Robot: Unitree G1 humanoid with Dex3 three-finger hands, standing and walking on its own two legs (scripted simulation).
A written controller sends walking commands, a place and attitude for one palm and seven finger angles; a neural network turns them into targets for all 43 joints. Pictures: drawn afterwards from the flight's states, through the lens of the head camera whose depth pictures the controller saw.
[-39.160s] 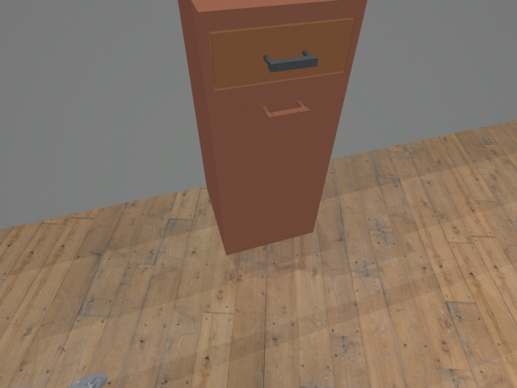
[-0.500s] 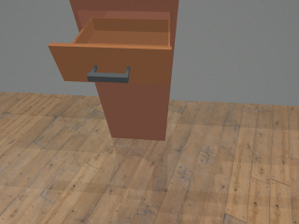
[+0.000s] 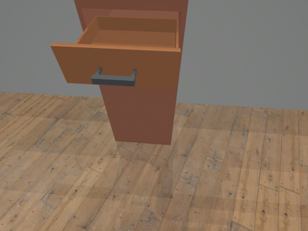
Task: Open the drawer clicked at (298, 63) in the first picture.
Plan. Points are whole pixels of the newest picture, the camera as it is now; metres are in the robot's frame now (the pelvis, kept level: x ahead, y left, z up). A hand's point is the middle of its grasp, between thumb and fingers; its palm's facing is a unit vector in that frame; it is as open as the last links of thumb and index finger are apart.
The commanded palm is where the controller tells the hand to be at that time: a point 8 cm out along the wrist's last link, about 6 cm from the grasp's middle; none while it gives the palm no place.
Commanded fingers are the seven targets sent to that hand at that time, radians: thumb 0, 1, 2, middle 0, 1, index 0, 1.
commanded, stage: look to check the result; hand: left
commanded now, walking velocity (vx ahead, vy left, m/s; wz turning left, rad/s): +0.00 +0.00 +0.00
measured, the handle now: (115, 75) +0.53 +0.15 +0.12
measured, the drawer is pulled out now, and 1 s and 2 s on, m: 0.28 0.28 0.28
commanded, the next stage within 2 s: stand and wait in 0.06 s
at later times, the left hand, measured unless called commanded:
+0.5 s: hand out of the picture +0.03 +0.18 -0.18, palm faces +0.05 -0.98 -0.21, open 7.3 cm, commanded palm none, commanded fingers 0.00 0.90 0.90 -0.20 -0.30 -0.20 -0.30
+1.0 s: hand out of the picture +0.04 +0.18 -0.17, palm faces +0.04 -0.98 -0.21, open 7.3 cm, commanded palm none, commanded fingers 0.00 0.90 0.90 -0.20 -0.30 -0.20 -0.30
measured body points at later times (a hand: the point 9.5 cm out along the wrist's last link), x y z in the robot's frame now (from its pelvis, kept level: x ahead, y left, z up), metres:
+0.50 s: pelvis +0.01 +0.00 +0.00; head +0.04 +0.00 +0.45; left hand +0.03 +0.23 -0.16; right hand -0.01 -0.21 -0.16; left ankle -0.06 +0.10 -0.74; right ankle +0.04 -0.09 -0.74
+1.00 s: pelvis +0.01 +0.00 +0.00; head +0.04 -0.01 +0.45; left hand +0.04 +0.23 -0.16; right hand +0.01 -0.23 -0.16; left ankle -0.05 +0.10 -0.74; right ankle +0.04 -0.09 -0.74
